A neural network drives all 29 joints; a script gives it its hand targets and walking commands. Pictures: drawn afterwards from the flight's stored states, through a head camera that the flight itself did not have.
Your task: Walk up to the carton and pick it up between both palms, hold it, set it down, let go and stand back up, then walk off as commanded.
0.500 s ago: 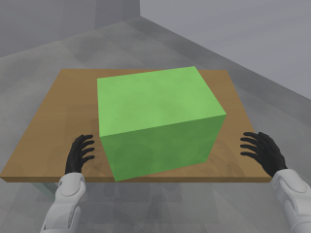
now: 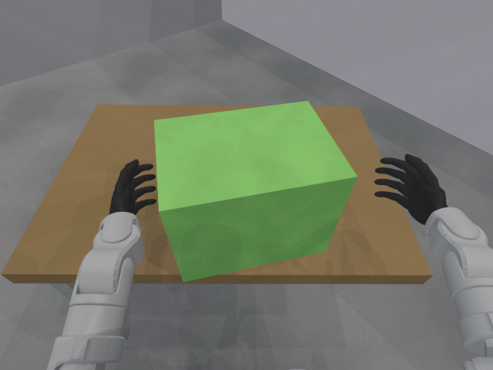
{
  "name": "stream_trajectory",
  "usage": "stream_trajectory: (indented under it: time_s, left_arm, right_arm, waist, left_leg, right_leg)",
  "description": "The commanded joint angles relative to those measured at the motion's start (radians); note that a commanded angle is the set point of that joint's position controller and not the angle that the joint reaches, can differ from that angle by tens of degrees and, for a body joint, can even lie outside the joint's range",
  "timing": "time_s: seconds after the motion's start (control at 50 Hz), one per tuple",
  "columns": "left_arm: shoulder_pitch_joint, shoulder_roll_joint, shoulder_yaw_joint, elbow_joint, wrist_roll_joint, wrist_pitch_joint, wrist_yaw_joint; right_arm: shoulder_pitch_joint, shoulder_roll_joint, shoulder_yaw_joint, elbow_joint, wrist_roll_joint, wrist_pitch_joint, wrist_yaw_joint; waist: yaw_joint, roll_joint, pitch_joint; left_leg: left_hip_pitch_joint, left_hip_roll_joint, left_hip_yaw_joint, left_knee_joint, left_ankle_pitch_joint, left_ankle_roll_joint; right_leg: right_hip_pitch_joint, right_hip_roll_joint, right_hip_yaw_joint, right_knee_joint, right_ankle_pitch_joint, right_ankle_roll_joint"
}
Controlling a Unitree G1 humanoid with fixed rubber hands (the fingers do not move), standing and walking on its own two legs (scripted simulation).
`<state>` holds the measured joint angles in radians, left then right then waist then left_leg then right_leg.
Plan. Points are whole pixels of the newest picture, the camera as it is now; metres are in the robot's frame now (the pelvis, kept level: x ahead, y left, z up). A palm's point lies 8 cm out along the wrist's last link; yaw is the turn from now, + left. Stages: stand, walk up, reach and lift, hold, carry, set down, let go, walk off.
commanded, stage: reach and lift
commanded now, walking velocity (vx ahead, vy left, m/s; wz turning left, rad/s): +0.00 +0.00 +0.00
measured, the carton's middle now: (246, 190) +0.44 +0.00 +0.01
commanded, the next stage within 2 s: none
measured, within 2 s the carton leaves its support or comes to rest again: neither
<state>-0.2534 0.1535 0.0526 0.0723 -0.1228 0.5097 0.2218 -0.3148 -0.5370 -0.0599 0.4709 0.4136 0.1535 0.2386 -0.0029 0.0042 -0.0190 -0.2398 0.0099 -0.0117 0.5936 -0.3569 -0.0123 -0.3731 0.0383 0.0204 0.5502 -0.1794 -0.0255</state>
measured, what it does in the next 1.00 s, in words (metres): stands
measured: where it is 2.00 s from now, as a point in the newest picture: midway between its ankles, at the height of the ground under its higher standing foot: outside the picture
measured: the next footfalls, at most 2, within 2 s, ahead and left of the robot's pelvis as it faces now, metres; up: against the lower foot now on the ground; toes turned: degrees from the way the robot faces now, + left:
none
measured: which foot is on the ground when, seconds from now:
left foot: down 0.00-1.00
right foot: down 0.00-1.00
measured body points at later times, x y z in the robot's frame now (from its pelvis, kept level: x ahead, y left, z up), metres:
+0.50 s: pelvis +0.00 +0.00 +0.00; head +0.00 +0.00 +0.45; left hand +0.39 +0.20 +0.14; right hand +0.40 -0.27 +0.16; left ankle -0.03 +0.13 -0.73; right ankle +0.07 -0.11 -0.73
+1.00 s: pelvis +0.00 +0.00 +0.00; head +0.01 +0.00 +0.45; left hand +0.42 +0.20 +0.15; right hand +0.43 -0.27 +0.17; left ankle -0.03 +0.13 -0.73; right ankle +0.07 -0.11 -0.73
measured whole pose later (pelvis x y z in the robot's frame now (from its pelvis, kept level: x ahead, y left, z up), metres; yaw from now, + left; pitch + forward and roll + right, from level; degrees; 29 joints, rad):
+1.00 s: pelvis +0.00 +0.00 +0.00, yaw +0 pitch +0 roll +0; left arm -0.83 0.22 0.10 0.70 -0.18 0.49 0.22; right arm -0.86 -0.56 -0.06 0.93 0.39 0.29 0.22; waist 0.02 0.00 -0.01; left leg -0.24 0.01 -0.01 0.58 -0.35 -0.01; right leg -0.37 0.04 0.02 0.54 -0.18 -0.03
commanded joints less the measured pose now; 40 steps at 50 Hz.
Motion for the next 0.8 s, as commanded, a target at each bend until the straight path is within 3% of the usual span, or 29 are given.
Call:
stream_trajectory:
  time_s: [0.0, 0.04, 0.06, 0.08, 0.1, 0.12, 0.14, 0.18, 0.2, 0.22, 0.24, 0.28, 0.3, 0.34, 0.36, 0.4, 0.44, 0.46, 0.48, 0.5, 0.52, 0.56, 0.6, 0.62, 0.66, 0.7, 0.74, 0.76, 0.78]
  left_arm:
    - [-0.406, 0.160, 0.161, -0.101, -0.037, -0.002, 0.011]
    - [-0.460, 0.176, 0.176, -0.103, -0.024, 0.023, 0.017]
    - [-0.486, 0.179, 0.165, -0.169, -0.052, 0.007, 0.020]
    - [-0.521, 0.210, 0.184, -0.146, -0.034, 0.022, 0.019]
    - [-0.497, 0.201, 0.186, -0.080, -0.037, 0.031, 0.017]
    - [-0.550, 0.217, 0.193, -0.117, -0.032, 0.036, 0.023]
    - [-0.534, 0.195, 0.185, -0.035, -0.040, 0.050, 0.018]
    - [-0.640, 0.193, 0.173, -0.060, -0.032, 0.047, 0.029]
    - [-0.581, 0.205, 0.189, -0.049, -0.034, 0.050, 0.028]
    - [-0.558, 0.216, 0.201, -0.047, -0.016, 0.058, 0.022]
    - [-0.599, 0.203, 0.167, 0.028, -0.045, 0.072, 0.013]
    - [-0.703, 0.194, 0.151, 0.009, -0.054, 0.079, 0.015]
    - [-0.637, 0.226, 0.193, -0.023, -0.037, 0.066, 0.018]
    - [-0.664, 0.270, 0.201, -0.006, -0.044, 0.067, 0.006]
    - [-0.771, 0.260, 0.175, 0.022, -0.073, 0.077, 0.008]
    - [-0.792, 0.274, 0.181, 0.082, -0.071, 0.071, 0.010]
    - [-0.792, 0.273, 0.181, 0.104, -0.066, 0.059, 0.018]
    - [-0.820, 0.269, 0.168, 0.158, -0.070, 0.067, 0.017]
    - [-0.797, 0.262, 0.179, 0.128, -0.065, 0.068, 0.019]
    - [-0.866, 0.290, 0.201, 0.177, -0.060, 0.059, 0.014]
    - [-0.869, 0.286, 0.178, 0.125, -0.047, 0.060, 0.023]
    - [-0.879, 0.265, 0.173, 0.124, -0.050, 0.059, 0.028]
    - [-0.901, 0.277, 0.163, 0.239, -0.064, 0.064, 0.017]
    - [-0.983, 0.299, 0.154, 0.236, -0.064, 0.045, 0.013]
    - [-0.977, 0.278, 0.147, 0.295, -0.085, 0.014, 0.017]
    - [-1.007, 0.316, 0.173, 0.323, -0.062, 0.029, 0.019]
    - [-0.971, 0.287, 0.162, 0.368, -0.058, 0.010, 0.016]
    - [-1.027, 0.317, 0.160, 0.337, -0.076, -0.008, 0.015]
    - [-1.077, 0.297, 0.143, 0.434, -0.065, -0.012, 0.019]
  right_arm:
    - [-0.457, -0.321, -0.095, -0.131, -0.028, 0.017, -0.025]
    - [-0.488, -0.331, -0.081, -0.086, -0.002, 0.039, -0.024]
    - [-0.548, -0.331, -0.085, -0.171, -0.018, 0.030, -0.029]
    - [-0.539, -0.342, -0.101, -0.127, -0.033, 0.036, -0.037]
    - [-0.547, -0.360, -0.091, -0.059, -0.001, 0.051, -0.033]
    - [-0.583, -0.347, -0.080, -0.096, -0.001, 0.053, -0.031]
    - [-0.595, -0.340, -0.057, -0.059, 0.005, 0.069, -0.029]
    - [-0.656, -0.343, -0.093, -0.019, -0.007, 0.075, -0.020]
    - [-0.648, -0.347, -0.065, -0.093, -0.008, 0.069, -0.017]
    - [-0.601, -0.379, -0.096, -0.043, -0.024, 0.072, -0.034]
    - [-0.680, -0.376, -0.087, -0.019, -0.027, 0.081, -0.032]
    - [-0.722, -0.356, -0.078, 0.017, -0.013, 0.096, -0.023]
    - [-0.699, -0.344, -0.048, -0.064, 0.013, 0.080, -0.021]
    - [-0.706, -0.360, -0.059, -0.019, -0.002, 0.087, -0.043]
    - [-0.818, -0.364, -0.073, -0.028, -0.021, 0.093, -0.042]
    - [-0.808, -0.348, -0.057, 0.016, -0.008, 0.104, -0.037]
    - [-0.842, -0.357, -0.042, -0.040, -0.002, 0.096, -0.034]
    - [-0.854, -0.359, -0.054, 0.067, -0.008, 0.112, -0.029]
    - [-0.837, -0.362, -0.033, 0.043, -0.006, 0.114, -0.029]
    - [-0.877, -0.357, -0.040, 0.067, -0.007, 0.112, -0.035]
    - [-0.867, -0.356, -0.026, 0.113, 0.003, 0.114, -0.028]
    - [-0.877, -0.370, -0.033, 0.124, 0.013, 0.110, -0.019]
    - [-0.920, -0.364, -0.030, 0.152, -0.016, 0.119, -0.025]
    - [-0.984, -0.362, -0.039, 0.139, -0.011, 0.112, -0.025]
    - [-0.998, -0.327, -0.024, 0.115, -0.020, 0.107, -0.012]
    - [-0.999, -0.353, 0.003, 0.198, 0.001, 0.112, -0.012]
    - [-1.001, -0.310, 0.053, 0.237, -0.005, 0.112, -0.010]
    - [-1.055, -0.334, 0.014, 0.162, -0.026, 0.105, -0.019]
    - [-1.069, -0.331, -0.009, 0.287, -0.035, 0.109, -0.013]
  waist:
    - [0.125, -0.140, -0.299]
    - [0.130, -0.085, -0.303]
    - [0.142, -0.117, -0.381]
    - [0.122, -0.113, -0.397]
    - [0.140, -0.084, -0.332]
    - [0.136, -0.063, -0.373]
    - [0.145, -0.103, -0.358]
    - [0.139, -0.035, -0.355]
    - [0.176, -0.100, -0.384]
    - [0.142, -0.085, -0.382]
    - [0.134, -0.069, -0.343]
    - [0.121, -0.039, -0.361]
    - [0.178, -0.056, -0.453]
    - [0.142, -0.092, -0.462]
    - [0.139, -0.072, -0.438]
    - [0.141, -0.079, -0.471]
    - [0.182, -0.090, -0.508]
    - [0.155, -0.055, -0.441]
    - [0.180, -0.080, -0.478]
    - [0.174, -0.080, -0.485]
    - [0.177, -0.005, -0.468]
    - [0.173, -0.003, -0.507]
    - [0.164, -0.057, -0.449]
    - [0.163, -0.034, -0.513]
    - [0.187, -0.068, -0.553]
    - [0.211, -0.022, -0.523]
    - [0.223, -0.046, -0.493]
    - [0.212, -0.081, -0.565]
    - [0.192, -0.040, -0.507]
  left_leg:
    - [-0.294, -0.007, 0.050, -0.311, 0.092, -0.006]
    - [-0.282, 0.004, 0.044, -0.321, 0.126, -0.009]
    - [-0.270, -0.002, 0.050, -0.296, 0.160, -0.007]
    - [-0.282, -0.013, 0.055, -0.294, 0.150, -0.008]
    - [-0.287, 0.000, 0.056, -0.306, 0.160, -0.017]
    - [-0.271, -0.004, 0.050, -0.303, 0.165, -0.014]
    - [-0.281, -0.005, 0.050, -0.299, 0.131, -0.011]
    - [-0.295, 0.000, 0.049, -0.315, 0.113, -0.025]
    - [-0.269, 0.004, 0.052, -0.310, 0.177, -0.013]
    - [-0.254, 0.001, 0.046, -0.319, 0.187, -0.028]
    - [-0.280, -0.002, 0.044, -0.313, 0.181, -0.023]
    - [-0.268, 0.003, 0.043, -0.312, 0.179, -0.030]
    - [-0.275, 0.000, 0.046, -0.290, 0.223, -0.022]
    - [-0.283, -0.016, 0.057, -0.290, 0.268, -0.022]
    - [-0.334, -0.017, 0.058, -0.296, 0.189, -0.021]
    - [-0.329, -0.009, 0.055, -0.292, 0.209, -0.025]
    - [-0.334, -0.008, 0.064, -0.298, 0.206, -0.018]
    - [-0.329, -0.006, 0.054, -0.301, 0.185, -0.027]
    - [-0.308, 0.000, 0.052, -0.306, 0.236, -0.022]
    - [-0.341, -0.010, 0.061, -0.304, 0.208, -0.028]
    - [-0.307, -0.013, 0.055, -0.299, 0.244, -0.034]
    - [-0.254, 0.003, 0.036, -0.269, 0.348, -0.050]
    - [-0.304, -0.005, 0.051, -0.282, 0.274, -0.036]
    - [-0.335, -0.003, 0.044, -0.293, 0.258, -0.040]
    - [-0.348, 0.000, 0.047, -0.287, 0.258, -0.031]
    - [-0.321, -0.001, 0.044, -0.272, 0.307, -0.040]
    - [-0.340, -0.008, 0.056, -0.273, 0.272, -0.026]
    - [-0.363, -0.006, 0.061, -0.276, 0.246, -0.019]
    - [-0.389, -0.003, 0.045, -0.285, 0.217, -0.033]
  right_leg:
    - [0.546, -0.029, 0.099, -0.145, 0.139, -0.018]
    - [0.535, -0.020, 0.081, -0.131, 0.167, -0.017]
    - [0.559, -0.023, 0.099, -0.133, 0.199, -0.017]
    - [0.586, -0.027, 0.103, -0.121, 0.268, -0.018]
    - [0.539, -0.010, 0.065, -0.115, 0.239, -0.023]
    - [0.541, -0.020, 0.091, -0.129, 0.218, -0.025]
    - [0.535, -0.019, 0.091, -0.126, 0.182, -0.018]
    - [0.518, -0.022, 0.079, -0.139, 0.142, -0.026]
    - [0.551, -0.009, 0.067, -0.129, 0.241, -0.024]
    - [0.562, -0.008, 0.072, -0.132, 0.269, -0.019]
    - [0.545, -0.005, 0.055, -0.130, 0.265, -0.031]
    - [0.494, 0.002, 0.045, -0.131, 0.206, -0.036]
    - [0.568, -0.016, 0.079, -0.125, 0.303, -0.033]
    - [0.618, -0.003, 0.068, -0.107, 0.395, -0.013]
    - [0.571, -0.011, 0.065, -0.115, 0.304, -0.019]
    - [0.571, -0.016, 0.073, -0.113, 0.335, -0.023]
    - [0.557, -0.012, 0.071, -0.112, 0.329, -0.019]
    - [0.524, -0.004, 0.055, -0.124, 0.262, -0.034]
    - [0.541, 0.004, 0.050, -0.112, 0.315, -0.036]
    - [0.548, -0.009, 0.062, -0.116, 0.322, -0.020]
    - [0.526, -0.002, 0.047, -0.116, 0.323, -0.033]
    - [0.487, 0.027, 0.023, -0.107, 0.348, -0.045]
    - [0.511, 0.013, 0.034, -0.118, 0.343, -0.042]
    - [0.523, 0.011, 0.027, -0.106, 0.339, -0.040]
    - [0.503, 0.009, 0.027, -0.105, 0.309, -0.038]
    - [0.494, 0.017, 0.024, -0.103, 0.342, -0.043]
    - [0.531, 0.005, 0.042, -0.106, 0.356, -0.037]
    - [0.532, 0.008, 0.037, -0.088, 0.364, -0.033]
    - [0.468, 0.014, 0.025, -0.102, 0.275, -0.035]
